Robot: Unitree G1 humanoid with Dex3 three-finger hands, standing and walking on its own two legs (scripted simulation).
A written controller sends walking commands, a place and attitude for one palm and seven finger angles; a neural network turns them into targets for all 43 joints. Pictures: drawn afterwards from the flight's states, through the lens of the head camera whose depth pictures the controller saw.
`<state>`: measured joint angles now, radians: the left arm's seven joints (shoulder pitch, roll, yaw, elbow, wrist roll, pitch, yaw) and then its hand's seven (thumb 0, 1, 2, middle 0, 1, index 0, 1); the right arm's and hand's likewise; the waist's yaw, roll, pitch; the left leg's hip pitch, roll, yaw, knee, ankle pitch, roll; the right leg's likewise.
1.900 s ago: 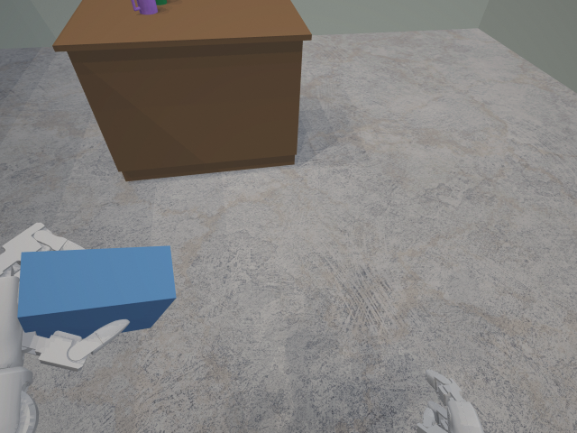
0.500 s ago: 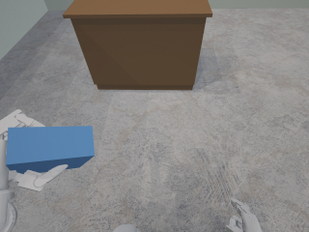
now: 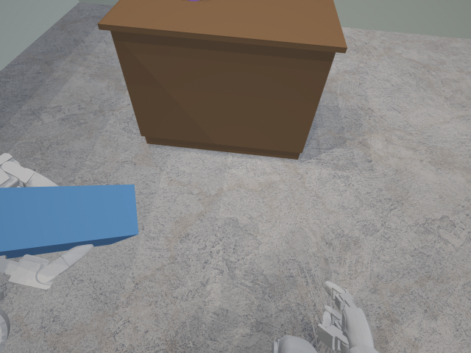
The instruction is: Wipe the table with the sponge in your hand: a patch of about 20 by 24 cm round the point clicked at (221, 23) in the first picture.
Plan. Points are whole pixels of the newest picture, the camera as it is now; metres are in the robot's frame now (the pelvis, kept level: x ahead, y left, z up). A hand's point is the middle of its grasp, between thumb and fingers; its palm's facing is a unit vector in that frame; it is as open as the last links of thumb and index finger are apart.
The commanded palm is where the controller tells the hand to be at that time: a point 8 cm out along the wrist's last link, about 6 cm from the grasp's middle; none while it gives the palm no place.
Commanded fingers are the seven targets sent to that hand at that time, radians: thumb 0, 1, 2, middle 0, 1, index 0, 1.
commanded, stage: walk to a spot facing it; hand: left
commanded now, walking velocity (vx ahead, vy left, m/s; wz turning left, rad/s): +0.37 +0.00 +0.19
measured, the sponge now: (85, 221) +0.24 +0.20 +0.17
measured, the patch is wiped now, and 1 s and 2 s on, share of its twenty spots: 0.00 0.00 0.00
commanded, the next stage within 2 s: turn to face it in 1.72 s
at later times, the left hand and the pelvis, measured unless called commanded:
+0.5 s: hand (90, 152) +0.33 +0.22 +0.19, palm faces +0.51 -0.74 -0.43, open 9.6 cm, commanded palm +0.27 +0.26 +0.18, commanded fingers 0.00 0.10 1.30 -1.20 -1.60 -1.20 -1.60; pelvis +0.15 -0.04 +0.00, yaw +9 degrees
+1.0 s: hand (117, 108) +0.44 +0.22 +0.18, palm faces +0.64 -0.64 -0.43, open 9.5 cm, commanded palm +0.37 +0.24 +0.18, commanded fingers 0.00 0.10 1.30 -1.20 -1.60 -1.20 -1.60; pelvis +0.29 -0.07 +0.00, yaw +17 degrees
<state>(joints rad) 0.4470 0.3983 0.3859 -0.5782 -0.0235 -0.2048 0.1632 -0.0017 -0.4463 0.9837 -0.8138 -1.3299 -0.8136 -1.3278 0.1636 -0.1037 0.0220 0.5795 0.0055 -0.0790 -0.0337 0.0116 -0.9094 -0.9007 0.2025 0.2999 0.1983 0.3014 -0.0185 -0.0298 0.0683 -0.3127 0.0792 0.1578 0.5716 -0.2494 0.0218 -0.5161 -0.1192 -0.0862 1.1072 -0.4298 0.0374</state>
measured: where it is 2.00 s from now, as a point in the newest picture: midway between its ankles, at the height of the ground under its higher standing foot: (234, 277)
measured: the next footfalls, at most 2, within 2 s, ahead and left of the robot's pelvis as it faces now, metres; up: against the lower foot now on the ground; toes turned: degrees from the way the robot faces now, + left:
right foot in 0.18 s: +0.16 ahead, -0.16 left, +0.00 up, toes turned -8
left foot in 0.54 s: +0.25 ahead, +0.10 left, +0.00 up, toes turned +19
